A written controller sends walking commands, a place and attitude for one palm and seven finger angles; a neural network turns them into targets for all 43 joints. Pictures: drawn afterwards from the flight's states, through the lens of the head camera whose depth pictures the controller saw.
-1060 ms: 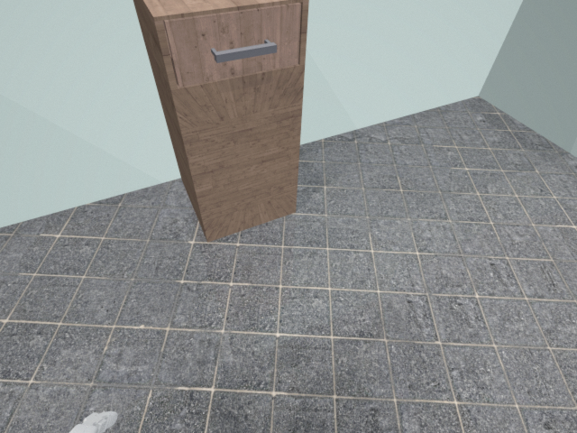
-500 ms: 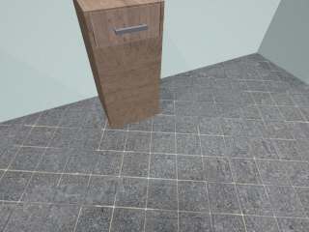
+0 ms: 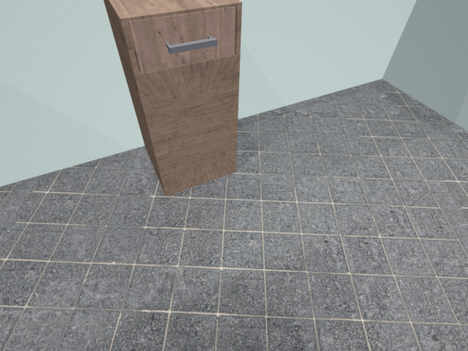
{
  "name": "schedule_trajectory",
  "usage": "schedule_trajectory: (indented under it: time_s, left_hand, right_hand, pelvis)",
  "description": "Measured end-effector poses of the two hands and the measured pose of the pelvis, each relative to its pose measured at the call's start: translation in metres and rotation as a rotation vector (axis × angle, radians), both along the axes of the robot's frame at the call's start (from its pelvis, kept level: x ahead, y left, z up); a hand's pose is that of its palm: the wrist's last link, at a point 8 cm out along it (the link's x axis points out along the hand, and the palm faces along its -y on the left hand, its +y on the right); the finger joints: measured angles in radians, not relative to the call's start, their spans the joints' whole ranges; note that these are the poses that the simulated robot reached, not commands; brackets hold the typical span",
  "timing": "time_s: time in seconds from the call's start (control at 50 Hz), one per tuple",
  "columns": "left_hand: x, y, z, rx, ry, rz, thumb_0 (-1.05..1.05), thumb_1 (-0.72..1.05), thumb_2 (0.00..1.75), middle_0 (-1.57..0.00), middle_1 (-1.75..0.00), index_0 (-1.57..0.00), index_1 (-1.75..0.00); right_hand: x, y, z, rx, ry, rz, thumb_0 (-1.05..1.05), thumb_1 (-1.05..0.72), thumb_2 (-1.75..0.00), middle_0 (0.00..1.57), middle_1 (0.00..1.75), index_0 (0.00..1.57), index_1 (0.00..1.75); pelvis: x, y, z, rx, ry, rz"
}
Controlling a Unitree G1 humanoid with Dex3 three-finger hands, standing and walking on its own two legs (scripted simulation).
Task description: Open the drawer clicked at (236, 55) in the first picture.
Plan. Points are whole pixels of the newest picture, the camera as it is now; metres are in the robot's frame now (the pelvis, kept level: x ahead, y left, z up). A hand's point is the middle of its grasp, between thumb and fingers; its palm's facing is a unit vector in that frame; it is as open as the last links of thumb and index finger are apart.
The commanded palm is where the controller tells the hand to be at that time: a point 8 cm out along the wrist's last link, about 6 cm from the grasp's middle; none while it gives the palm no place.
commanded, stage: look at it before walking up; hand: left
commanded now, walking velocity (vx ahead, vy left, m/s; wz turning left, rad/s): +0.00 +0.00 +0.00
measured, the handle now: (191, 43) +1.09 +0.21 +0.04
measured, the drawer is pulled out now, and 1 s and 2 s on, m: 0.00 0.00 0.00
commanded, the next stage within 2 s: walk to a spot facing it in 0.58 s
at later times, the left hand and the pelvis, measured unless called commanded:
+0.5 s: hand out of the picture +0.08 +0.25 -0.16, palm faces -0.04 -0.94 -0.33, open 7.4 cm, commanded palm none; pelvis +0.01 +0.00 +0.00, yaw +0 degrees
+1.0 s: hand out of the picture +0.07 +0.21 -0.18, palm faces -0.12 -0.95 -0.27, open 7.4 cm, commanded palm none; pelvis -0.01 +0.00 -0.01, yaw -8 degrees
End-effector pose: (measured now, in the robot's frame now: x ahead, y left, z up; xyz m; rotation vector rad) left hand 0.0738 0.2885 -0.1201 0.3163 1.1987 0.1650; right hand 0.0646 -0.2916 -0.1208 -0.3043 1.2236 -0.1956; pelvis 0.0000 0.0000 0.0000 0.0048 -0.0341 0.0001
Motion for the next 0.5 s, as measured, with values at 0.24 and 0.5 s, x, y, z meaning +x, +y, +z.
schedule_trajectory:
  time_s: [0.24, 0.5]
  left_hand:
    - [0.001, 0.001, -0.001, -0.001, 0.010, 0.003, 0.01, 0.90, 0.90, -0.20, -0.30, -0.21, -0.30]
    - [0.003, 0.006, 0.001, 0.008, 0.010, 0.008, 0.01, 0.90, 0.90, -0.20, -0.30, -0.21, -0.30]
  right_hand:
    - [0.005, 0.000, 0.002, -0.005, -0.002, 0.001, 0.01, -0.90, -0.90, 0.20, 0.30, 0.21, 0.30]
    - [0.017, 0.002, 0.003, -0.005, -0.018, 0.010, 0.01, -0.90, -0.90, 0.20, 0.30, 0.21, 0.30]
  pelvis:
    - [0.003, 0.001, 0.001, -0.001, 0.003, -0.002]
    - [0.007, 0.002, 0.001, 0.000, 0.002, -0.001]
